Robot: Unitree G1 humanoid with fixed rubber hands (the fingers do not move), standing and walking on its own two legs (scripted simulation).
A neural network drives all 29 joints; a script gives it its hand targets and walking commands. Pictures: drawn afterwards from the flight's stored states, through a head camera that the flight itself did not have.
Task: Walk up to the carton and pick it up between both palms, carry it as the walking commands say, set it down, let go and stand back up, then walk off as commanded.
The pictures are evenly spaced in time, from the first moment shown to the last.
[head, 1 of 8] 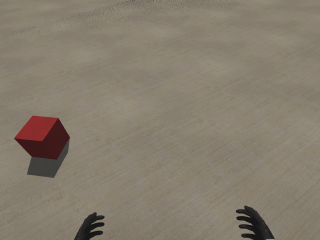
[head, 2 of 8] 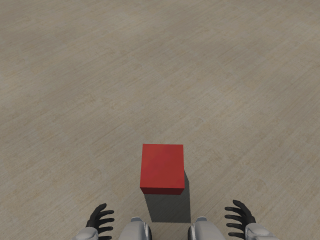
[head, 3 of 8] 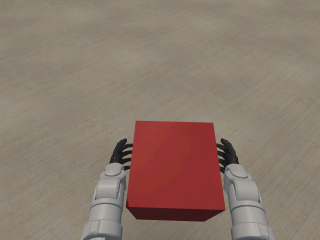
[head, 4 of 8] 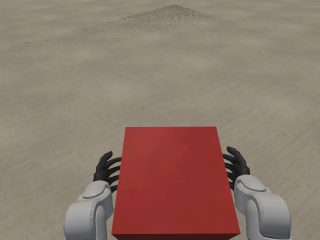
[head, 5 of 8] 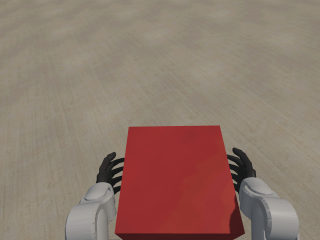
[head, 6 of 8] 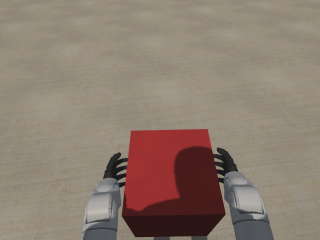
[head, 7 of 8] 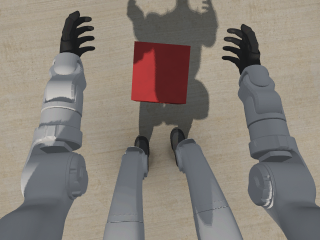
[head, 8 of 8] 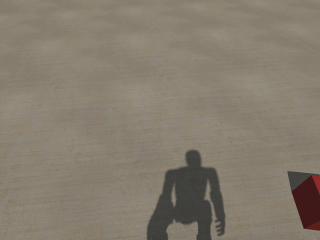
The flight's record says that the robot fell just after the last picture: no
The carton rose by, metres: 0.69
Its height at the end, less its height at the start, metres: +0.00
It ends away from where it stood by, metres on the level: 2.42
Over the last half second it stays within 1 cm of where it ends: yes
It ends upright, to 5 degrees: yes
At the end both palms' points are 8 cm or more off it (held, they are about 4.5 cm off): yes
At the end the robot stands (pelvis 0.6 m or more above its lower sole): yes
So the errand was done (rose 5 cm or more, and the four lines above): yes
